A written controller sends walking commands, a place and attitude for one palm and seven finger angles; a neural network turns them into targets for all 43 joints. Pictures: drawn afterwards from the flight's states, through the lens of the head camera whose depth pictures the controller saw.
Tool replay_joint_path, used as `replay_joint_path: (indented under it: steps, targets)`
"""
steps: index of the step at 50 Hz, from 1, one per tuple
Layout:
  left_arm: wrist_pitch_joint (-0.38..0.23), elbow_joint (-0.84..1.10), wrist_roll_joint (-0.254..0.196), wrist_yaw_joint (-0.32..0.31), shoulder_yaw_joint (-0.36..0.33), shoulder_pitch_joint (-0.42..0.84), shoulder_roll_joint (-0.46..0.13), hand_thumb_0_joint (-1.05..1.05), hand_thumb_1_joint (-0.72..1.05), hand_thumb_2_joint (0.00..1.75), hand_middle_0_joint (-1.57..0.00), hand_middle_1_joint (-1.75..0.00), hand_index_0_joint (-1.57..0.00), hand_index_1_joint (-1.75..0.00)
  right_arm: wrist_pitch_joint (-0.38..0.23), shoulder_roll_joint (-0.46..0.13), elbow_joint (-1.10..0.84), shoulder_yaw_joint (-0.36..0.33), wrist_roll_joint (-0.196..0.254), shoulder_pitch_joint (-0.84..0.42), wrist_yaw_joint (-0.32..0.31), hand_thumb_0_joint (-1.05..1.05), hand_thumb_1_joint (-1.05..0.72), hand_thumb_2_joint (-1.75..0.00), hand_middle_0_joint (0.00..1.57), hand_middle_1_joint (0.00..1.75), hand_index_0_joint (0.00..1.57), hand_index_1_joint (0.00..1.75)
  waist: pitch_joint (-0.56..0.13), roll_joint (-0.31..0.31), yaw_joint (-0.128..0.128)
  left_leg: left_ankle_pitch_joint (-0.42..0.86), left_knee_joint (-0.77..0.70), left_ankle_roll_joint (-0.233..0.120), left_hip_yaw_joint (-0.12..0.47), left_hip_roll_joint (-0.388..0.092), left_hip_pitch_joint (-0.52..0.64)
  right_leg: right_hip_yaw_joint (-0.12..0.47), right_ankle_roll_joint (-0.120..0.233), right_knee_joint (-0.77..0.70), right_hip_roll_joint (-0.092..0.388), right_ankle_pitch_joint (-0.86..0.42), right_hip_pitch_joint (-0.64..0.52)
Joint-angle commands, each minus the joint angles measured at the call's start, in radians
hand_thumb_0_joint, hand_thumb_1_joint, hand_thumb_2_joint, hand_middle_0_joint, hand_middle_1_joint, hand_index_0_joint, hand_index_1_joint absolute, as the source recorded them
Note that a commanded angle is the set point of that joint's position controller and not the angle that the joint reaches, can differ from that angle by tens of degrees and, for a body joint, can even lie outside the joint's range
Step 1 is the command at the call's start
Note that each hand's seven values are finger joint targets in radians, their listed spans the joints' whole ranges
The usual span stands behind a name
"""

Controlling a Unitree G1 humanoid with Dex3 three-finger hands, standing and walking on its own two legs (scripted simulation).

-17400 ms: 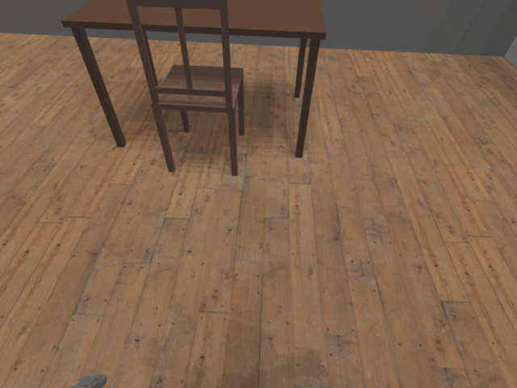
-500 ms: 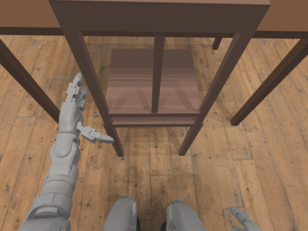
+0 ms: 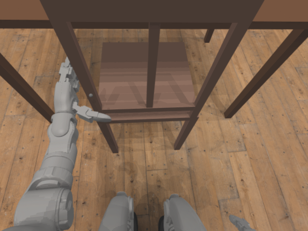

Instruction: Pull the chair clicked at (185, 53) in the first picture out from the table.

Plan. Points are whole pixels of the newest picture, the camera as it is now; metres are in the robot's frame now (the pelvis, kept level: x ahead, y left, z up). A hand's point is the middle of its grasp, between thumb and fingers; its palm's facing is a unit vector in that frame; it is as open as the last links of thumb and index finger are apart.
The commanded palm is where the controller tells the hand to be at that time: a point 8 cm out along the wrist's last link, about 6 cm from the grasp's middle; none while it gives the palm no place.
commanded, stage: push the fingers through the gap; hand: left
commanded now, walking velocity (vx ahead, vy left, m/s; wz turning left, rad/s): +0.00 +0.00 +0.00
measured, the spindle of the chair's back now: (151, 75) +0.51 -0.01 +0.05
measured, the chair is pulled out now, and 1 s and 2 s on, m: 0.00 0.00 0.01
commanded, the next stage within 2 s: hook a spindle and tug to test in 0.58 s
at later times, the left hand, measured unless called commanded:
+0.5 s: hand (90, 91) +0.47 +0.16 +0.02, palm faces +0.06 -1.00 -0.03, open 16.9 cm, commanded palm +0.45 +0.20 +0.03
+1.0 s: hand (92, 89) +0.48 +0.15 +0.03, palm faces +0.04 -1.00 -0.04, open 15.8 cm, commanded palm +0.45 +0.19 +0.03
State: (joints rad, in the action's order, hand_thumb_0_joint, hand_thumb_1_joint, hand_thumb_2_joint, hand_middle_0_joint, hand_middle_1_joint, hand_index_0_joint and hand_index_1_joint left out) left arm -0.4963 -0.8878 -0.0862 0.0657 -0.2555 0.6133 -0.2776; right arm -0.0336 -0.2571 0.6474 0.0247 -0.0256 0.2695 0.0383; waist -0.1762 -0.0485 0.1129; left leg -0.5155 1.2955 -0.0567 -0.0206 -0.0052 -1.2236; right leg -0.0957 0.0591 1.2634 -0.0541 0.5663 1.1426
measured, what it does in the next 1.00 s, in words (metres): stands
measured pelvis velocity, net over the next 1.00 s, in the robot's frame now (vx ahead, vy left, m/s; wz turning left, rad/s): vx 0.01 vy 0.00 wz -0.01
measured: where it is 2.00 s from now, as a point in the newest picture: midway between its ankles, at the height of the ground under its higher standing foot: outside the picture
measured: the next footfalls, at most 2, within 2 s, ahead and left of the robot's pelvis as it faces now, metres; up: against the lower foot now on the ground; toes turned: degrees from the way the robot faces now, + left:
none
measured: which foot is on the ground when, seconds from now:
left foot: down 0.00-1.00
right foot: down 0.00-1.00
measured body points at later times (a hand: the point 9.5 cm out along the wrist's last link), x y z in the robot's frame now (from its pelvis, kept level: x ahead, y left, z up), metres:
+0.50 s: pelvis +0.01 +0.00 +0.00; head +0.14 +0.02 +0.43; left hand +0.47 +0.21 +0.03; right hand +0.05 -0.25 -0.12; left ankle +0.04 +0.08 -0.62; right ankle +0.01 -0.09 -0.62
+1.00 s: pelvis +0.01 +0.00 +0.00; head +0.14 +0.02 +0.43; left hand +0.47 +0.21 +0.03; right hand +0.06 -0.25 -0.12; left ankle +0.04 +0.08 -0.62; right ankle +0.01 -0.09 -0.62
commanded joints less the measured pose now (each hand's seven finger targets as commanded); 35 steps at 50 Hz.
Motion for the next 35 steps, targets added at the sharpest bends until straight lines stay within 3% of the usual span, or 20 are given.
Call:
replay_joint_path:
  steps: [1, 3, 4, 5, 9, 10, 11, 12, 13, 15, 19, 21, 23, 25, 27, 29, 31, 33, 34, 35]
  targets:
    - [-0.068, 0.135, 0.002, 0.002, -0.025, 0.398, -0.165, 0.0, -0.5, 0.3, -0.06, -0.08, -0.06, -0.08, -0.013, -0.167, -0.072, -0.063, 0.003, 0.119, -0.006, 0.0, -0.9, -0.9, 0.2, 0.3, 0.2, 0.3, -0.455, -0.055, 0.028, 0.297, -0.127, 0.031, 0.103, -0.005, 0.417, 0.09, -0.021, -0.172, 0.011, -0.271, -0.121]
    - [-0.061, 0.111, 0.003, 0.003, -0.03, 0.427, -0.168, 0.0, -0.5, 0.3, -0.06, -0.08, -0.06, -0.08, -0.006, -0.169, -0.069, -0.062, 0.0, 0.126, -0.005, 0.0, -0.9, -0.9, 0.2, 0.3, 0.2, 0.3, -0.454, -0.044, 0.035, 0.282, -0.126, 0.029, 0.101, -0.004, 0.407, 0.092, -0.023, -0.18, 0.01, -0.259, -0.119]
    - [-0.059, 0.086, 0.004, 0.0, -0.061, 0.43, -0.202, 0.0, -0.5, 0.3, -0.06, -0.08, -0.06, -0.08, -0.002, -0.173, -0.066, -0.062, 0.0, 0.133, -0.006, 0.0, -0.9, -0.9, 0.2, 0.3, 0.2, 0.3, -0.443, -0.021, 0.033, 0.273, -0.123, 0.027, 0.099, -0.005, 0.383, 0.093, -0.023, -0.181, 0.009, -0.254, -0.127]
    - [-0.065, 0.089, 0.002, 0.002, -0.046, 0.475, -0.198, 0.0, -0.5, 0.3, -0.06, -0.08, -0.06, -0.08, -0.003, -0.172, -0.068, -0.059, 0.0, 0.133, -0.007, 0.0, -0.9, -0.9, 0.2, 0.3, 0.2, 0.3, -0.447, -0.032, 0.042, 0.28, -0.118, 0.023, 0.1, -0.003, 0.378, 0.097, -0.023, -0.178, 0.009, -0.26, -0.125]
    - [-0.089, 0.09, 0.017, 0.0, -0.09, 0.538, -0.257, 0.0, -0.5, 0.3, -0.06, -0.08, -0.06, -0.08, 0.005, -0.17, -0.063, -0.057, -0.008, 0.149, -0.005, 0.0, -0.9, -0.9, 0.2, 0.3, 0.2, 0.3, -0.49, -0.052, 0.041, 0.304, -0.102, 0.022, 0.093, -0.003, 0.371, 0.104, -0.024, -0.165, 0.007, -0.288, -0.149]
    - [-0.097, 0.105, 0.017, 0.002, -0.09, 0.529, -0.254, 0.0, -0.5, 0.3, -0.06, -0.08, -0.06, -0.08, 0.006, -0.17, -0.068, -0.059, -0.008, 0.151, -0.003, 0.0, -0.9, -0.9, 0.2, 0.3, 0.2, 0.3, -0.519, -0.073, 0.032, 0.331, -0.104, 0.024, 0.1, -0.003, 0.403, 0.101, -0.021, -0.157, 0.006, -0.303, -0.142]
    - [-0.098, 0.103, 0.017, 0.007, -0.061, 0.53, -0.218, 0.0, -0.5, 0.3, -0.06, -0.08, -0.06, -0.08, 0.007, -0.166, -0.066, -0.058, -0.01, 0.149, 0.001, 0.0, -0.9, -0.9, 0.2, 0.3, 0.2, 0.3, -0.524, -0.096, 0.041, 0.344, -0.105, 0.026, 0.1, -0.004, 0.425, 0.096, -0.021, -0.159, 0.007, -0.309, -0.13]
    - [-0.098, 0.094, 0.018, 0.006, -0.101, 0.499, -0.259, 0.0, -0.5, 0.3, -0.06, -0.08, -0.06, -0.08, 0.012, -0.173, -0.062, -0.061, -0.012, 0.16, 0.002, 0.0, -0.9, -0.9, 0.2, 0.3, 0.2, 0.3, -0.531, -0.078, 0.026, 0.363, -0.107, 0.031, 0.105, -0.007, 0.434, 0.092, -0.019, -0.155, 0.005, -0.322, -0.141]
    - [-0.096, 0.112, 0.017, 0.011, -0.082, 0.476, -0.242, 0.0, -0.5, 0.3, -0.06, -0.08, -0.06, -0.08, 0.016, -0.171, -0.069, -0.062, -0.01, 0.157, 0.006, 0.0, -0.9, -0.9, 0.2, 0.3, 0.2, 0.3, -0.547, -0.098, 0.024, 0.377, -0.109, 0.031, 0.102, -0.007, 0.446, 0.094, -0.02, -0.156, 0.004, -0.334, -0.147]
    - [-0.08, 0.103, 0.011, 0.018, -0.053, 0.437, -0.193, 0.0, -0.5, 0.3, -0.06, -0.08, -0.06, -0.08, 0.023, -0.17, -0.077, -0.065, -0.009, 0.161, 0.011, 0.0, -0.9, -0.9, 0.2, 0.3, 0.2, 0.3, -0.549, -0.077, 0.03, 0.408, -0.117, 0.03, 0.105, -0.008, 0.465, 0.088, -0.02, -0.161, 0.003, -0.362, -0.15]
    - [-0.045, 0.07, 0.003, 0.017, -0.082, 0.399, -0.221, 0.0, -0.5, 0.3, -0.06, -0.08, -0.06, -0.08, 0.041, -0.175, -0.074, -0.066, -0.001, 0.165, 0.01, 0.0, -0.9, -0.9, 0.2, 0.3, 0.2, 0.3, -0.467, -0.014, 0.033, 0.332, -0.128, 0.023, 0.09, -0.009, 0.382, 0.095, -0.026, -0.186, 0.003, -0.325, -0.174]
    - [-0.055, 0.101, -0.005, 0.01, -0.081, 0.427, -0.216, 0.0, -0.5, 0.3, -0.06, -0.08, -0.06, -0.08, 0.039, -0.171, -0.076, -0.063, -0.001, 0.159, 0.01, 0.0, -0.9, -0.9, 0.2, 0.3, 0.2, 0.3, -0.457, -0.032, 0.034, 0.324, -0.131, 0.022, 0.089, -0.006, 0.382, 0.098, -0.025, -0.191, 0.003, -0.318, -0.174]
    - [-0.08, 0.145, -0.002, 0.004, -0.108, 0.437, -0.256, 0.0, -0.5, 0.3, -0.06, -0.08, -0.06, -0.08, 0.036, -0.169, -0.078, -0.064, -0.003, 0.158, 0.006, 0.0, -0.9, -0.9, 0.2, 0.3, 0.2, 0.3, -0.479, -0.024, 0.024, 0.326, -0.126, 0.022, 0.085, -0.006, 0.378, 0.107, -0.025, -0.187, 0.004, -0.326, -0.2]
    - [-0.113, 0.216, 0.0, 0.0, -0.061, 0.49, -0.217, 0.0, -0.5, 0.3, -0.06, -0.08, -0.06, -0.08, 0.026, -0.163, -0.08, -0.064, -0.004, 0.151, 0.008, 0.0, -0.9, -0.9, 0.2, 0.3, 0.2, 0.3, -0.502, -0.102, 0.032, 0.366, -0.13, 0.03, 0.099, -0.009, 0.466, 0.097, -0.02, -0.178, 0.004, -0.334, -0.149]
    - [-0.124, 0.219, 0.006, -0.002, -0.054, 0.458, -0.205, 0.0, -0.5, 0.3, -0.06, -0.08, -0.06, -0.08, 0.023, -0.166, -0.064, -0.07, -0.009, 0.156, 0.011, 0.0, -0.9, -0.9, 0.2, 0.3, 0.2, 0.3, -0.523, -0.129, 0.029, 0.414, -0.131, 0.043, 0.114, -0.017, 0.533, 0.083, -0.017, -0.173, 0.001, -0.341, -0.119]
    - [-0.111, 0.174, 0.009, 0.0, -0.027, 0.416, -0.167, 0.0, -0.5, 0.3, -0.06, -0.08, -0.06, -0.08, 0.026, -0.167, -0.059, -0.071, -0.008, 0.156, 0.014, 0.0, -0.9, -0.9, 0.2, 0.3, 0.2, 0.3, -0.505, -0.097, 0.04, 0.412, -0.132, 0.043, 0.118, -0.02, 0.53, 0.078, -0.02, -0.178, 0.0, -0.336, -0.107]
    - [-0.083, 0.075, 0.016, 0.005, -0.004, 0.411, -0.133, 0.0, -0.5, 0.3, -0.06, -0.08, -0.06, -0.08, 0.031, -0.167, -0.049, -0.069, -0.004, 0.158, 0.012, 0.0, -0.9, -0.9, 0.2, 0.3, 0.2, 0.3, -0.43, -0.067, 0.057, 0.363, -0.135, 0.038, 0.118, -0.019, 0.483, 0.072, -0.022, -0.182, 0.002, -0.301, -0.074]
    - [-0.064, 0.015, 0.022, 0.004, -0.003, 0.452, -0.137, 0.0, -0.5, 0.3, -0.06, -0.08, -0.06, -0.08, 0.037, -0.172, -0.047, -0.065, -0.003, 0.155, 0.01, 0.0, -0.9, -0.9, 0.2, 0.3, 0.2, 0.3, -0.368, -0.038, 0.068, 0.271, -0.141, 0.03, 0.121, -0.015, 0.417, 0.073, -0.023, -0.192, 0.005, -0.234, -0.055]
    - [-0.061, -0.006, 0.022, -0.002, -0.04, 0.452, -0.174, 0.0, -0.5, 0.3, -0.06, -0.08, -0.06, -0.08, 0.039, -0.177, -0.049, -0.065, -0.003, 0.155, 0.006, 0.0, -0.9, -0.9, 0.2, 0.3, 0.2, 0.3, -0.365, -0.016, 0.058, 0.246, -0.141, 0.027, 0.118, -0.014, 0.394, 0.075, -0.022, -0.193, 0.005, -0.214, -0.064]
    - [-0.069, 0.027, 0.019, -0.005, -0.036, 0.489, -0.171, 0.0, -0.5, 0.3, -0.08, -0.13, -0.08, -0.13, 0.035, -0.174, -0.059, -0.063, -0.004, 0.149, 0.005, 0.0, -0.9, -0.9, 0.2, 0.3, 0.2, 0.3, -0.389, -0.053, 0.056, 0.261, -0.138, 0.025, 0.115, -0.01, 0.409, 0.079, -0.02, -0.188, 0.005, -0.224, -0.064]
